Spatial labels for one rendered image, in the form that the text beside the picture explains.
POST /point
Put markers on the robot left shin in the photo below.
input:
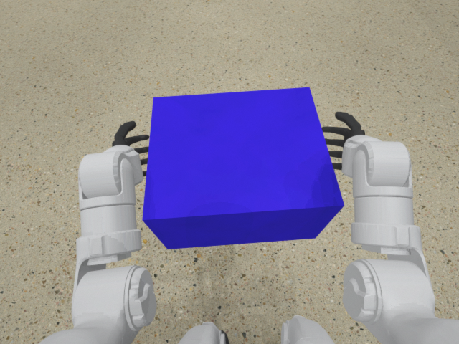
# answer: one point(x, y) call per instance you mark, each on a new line
point(209, 323)

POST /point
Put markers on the robot right forearm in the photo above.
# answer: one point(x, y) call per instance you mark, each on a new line
point(381, 172)

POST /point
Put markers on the carton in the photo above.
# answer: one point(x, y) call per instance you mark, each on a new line
point(238, 168)

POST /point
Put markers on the robot left forearm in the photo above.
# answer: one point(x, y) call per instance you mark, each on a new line
point(107, 200)

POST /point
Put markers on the robot left thigh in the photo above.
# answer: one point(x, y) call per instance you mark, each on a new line
point(203, 334)

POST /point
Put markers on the right robot hand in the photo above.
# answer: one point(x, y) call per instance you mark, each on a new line
point(355, 127)

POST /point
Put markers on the left robot upper arm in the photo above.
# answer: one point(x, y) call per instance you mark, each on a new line
point(110, 307)

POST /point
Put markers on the left robot hand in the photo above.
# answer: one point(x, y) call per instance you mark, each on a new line
point(121, 140)

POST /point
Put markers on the right robot upper arm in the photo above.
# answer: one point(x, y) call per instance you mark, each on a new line
point(394, 300)

